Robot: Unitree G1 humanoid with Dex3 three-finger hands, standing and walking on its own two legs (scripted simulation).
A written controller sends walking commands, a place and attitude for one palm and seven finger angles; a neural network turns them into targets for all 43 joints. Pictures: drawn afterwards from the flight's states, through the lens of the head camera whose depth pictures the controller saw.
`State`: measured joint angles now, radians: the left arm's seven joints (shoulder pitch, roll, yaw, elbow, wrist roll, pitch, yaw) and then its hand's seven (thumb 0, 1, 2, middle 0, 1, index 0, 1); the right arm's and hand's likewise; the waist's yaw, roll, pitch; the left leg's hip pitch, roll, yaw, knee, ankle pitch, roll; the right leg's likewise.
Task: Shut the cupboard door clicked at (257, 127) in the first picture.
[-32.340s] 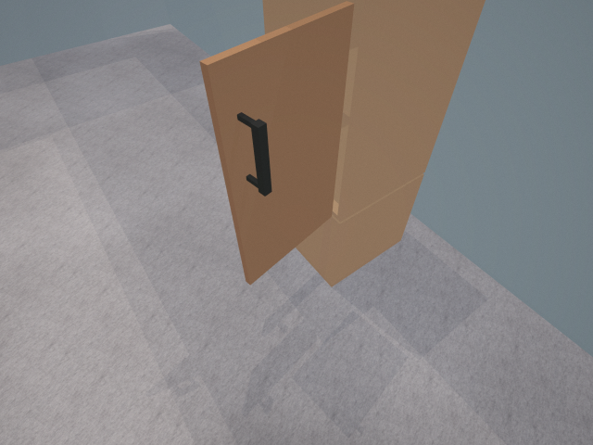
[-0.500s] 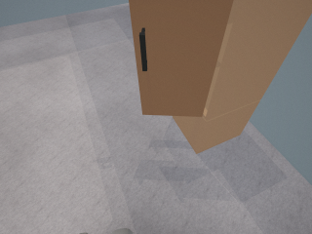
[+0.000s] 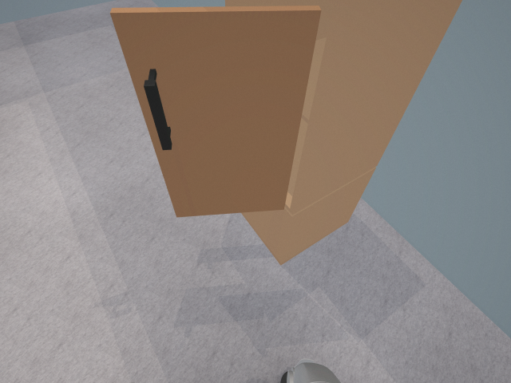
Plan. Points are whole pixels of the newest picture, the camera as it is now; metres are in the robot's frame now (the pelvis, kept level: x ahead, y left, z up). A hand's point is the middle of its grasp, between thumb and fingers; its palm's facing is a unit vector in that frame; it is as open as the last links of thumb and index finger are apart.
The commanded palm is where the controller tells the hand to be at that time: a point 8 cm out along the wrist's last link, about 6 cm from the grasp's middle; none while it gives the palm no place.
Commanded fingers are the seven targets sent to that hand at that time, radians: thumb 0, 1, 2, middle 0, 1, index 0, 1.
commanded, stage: take the last steps up to it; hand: left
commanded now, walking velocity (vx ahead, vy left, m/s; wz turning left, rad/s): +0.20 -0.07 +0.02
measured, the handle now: (160, 111) +0.58 +0.19 +0.08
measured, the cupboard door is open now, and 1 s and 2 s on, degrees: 62 62 62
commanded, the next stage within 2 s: come to a stop and stand still in 0.12 s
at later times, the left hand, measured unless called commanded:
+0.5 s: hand out of the picture +0.14 +0.12 -0.18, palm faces +0.09 -0.98 -0.19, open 7.3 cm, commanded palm none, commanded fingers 0.00 0.90 0.90 -0.20 -0.30 -0.20 -0.30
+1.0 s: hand (156, 368) +0.17 +0.18 -0.17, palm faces +0.01 -0.97 -0.23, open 7.4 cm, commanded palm none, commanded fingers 0.00 0.90 0.90 -0.20 -0.30 -0.20 -0.30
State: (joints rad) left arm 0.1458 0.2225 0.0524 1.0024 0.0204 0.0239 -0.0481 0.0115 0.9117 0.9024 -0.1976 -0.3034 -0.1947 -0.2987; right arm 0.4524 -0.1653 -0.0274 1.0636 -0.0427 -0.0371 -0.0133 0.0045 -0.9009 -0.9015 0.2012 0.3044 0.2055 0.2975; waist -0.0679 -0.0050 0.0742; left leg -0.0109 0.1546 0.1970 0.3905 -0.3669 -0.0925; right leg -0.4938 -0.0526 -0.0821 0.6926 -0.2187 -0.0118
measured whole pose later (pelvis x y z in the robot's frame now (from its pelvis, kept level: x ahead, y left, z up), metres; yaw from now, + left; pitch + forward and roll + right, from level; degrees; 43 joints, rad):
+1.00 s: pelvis +0.10 -0.01 -0.01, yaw -1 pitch -4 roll -1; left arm 0.26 0.21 0.01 0.91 0.02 0.03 0.05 0.01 0.91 0.90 -0.20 -0.30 -0.20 -0.30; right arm 0.27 -0.17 -0.02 0.94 -0.02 0.03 0.00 0.01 -0.91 -0.90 0.20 0.30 0.20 0.30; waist -0.02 -0.02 0.03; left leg -0.31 -0.01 0.08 0.61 -0.24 0.07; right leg -0.22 -0.01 -0.09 0.60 -0.32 -0.02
